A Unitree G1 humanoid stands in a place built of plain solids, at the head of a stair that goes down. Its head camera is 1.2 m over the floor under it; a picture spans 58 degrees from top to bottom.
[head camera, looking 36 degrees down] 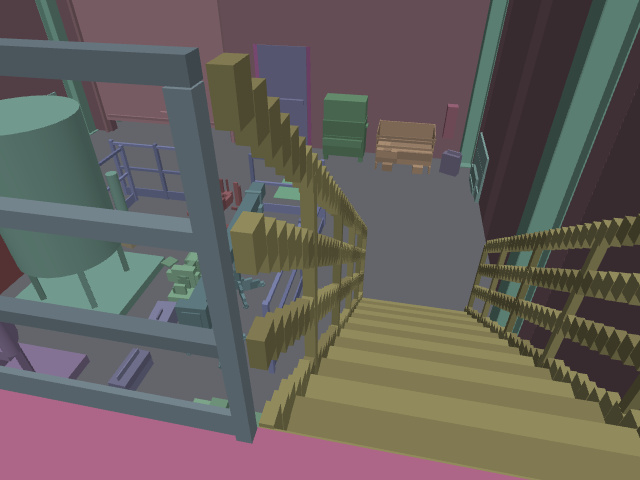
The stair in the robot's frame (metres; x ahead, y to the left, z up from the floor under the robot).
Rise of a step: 0.19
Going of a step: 0.24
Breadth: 1.38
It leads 11 degrees to the right of straight ahead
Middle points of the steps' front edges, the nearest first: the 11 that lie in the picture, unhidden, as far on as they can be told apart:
0.82 -0.54 -0.18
1.05 -0.59 -0.37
1.29 -0.64 -0.55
1.52 -0.68 -0.74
1.76 -0.73 -0.93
1.99 -0.78 -1.11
2.23 -0.83 -1.30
2.47 -0.87 -1.49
2.70 -0.92 -1.67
2.94 -0.97 -1.86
3.17 -1.02 -2.05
